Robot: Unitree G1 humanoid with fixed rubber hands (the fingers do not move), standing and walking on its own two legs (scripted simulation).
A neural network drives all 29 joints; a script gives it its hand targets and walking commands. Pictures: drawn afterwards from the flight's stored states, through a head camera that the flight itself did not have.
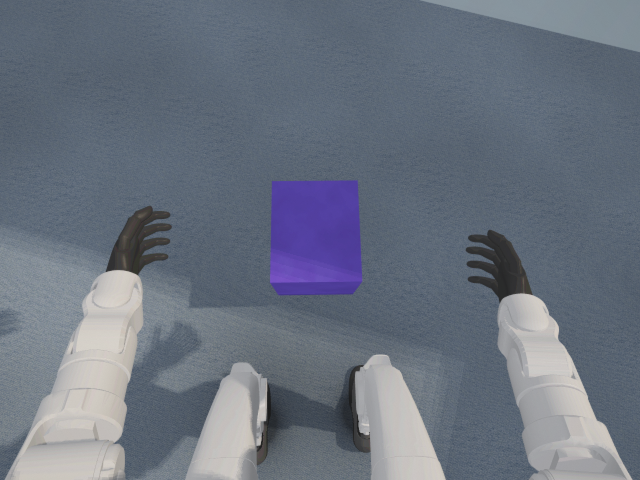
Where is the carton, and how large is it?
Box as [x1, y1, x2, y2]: [270, 180, 361, 294]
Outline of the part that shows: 357,180 272,181 270,282 278,294 352,293 361,282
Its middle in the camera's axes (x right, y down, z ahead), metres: -0.01 +0.01 +1.01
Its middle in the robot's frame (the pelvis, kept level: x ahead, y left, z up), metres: +0.51 +0.00 -0.57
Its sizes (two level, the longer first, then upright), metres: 0.246 0.207 0.223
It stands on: the floor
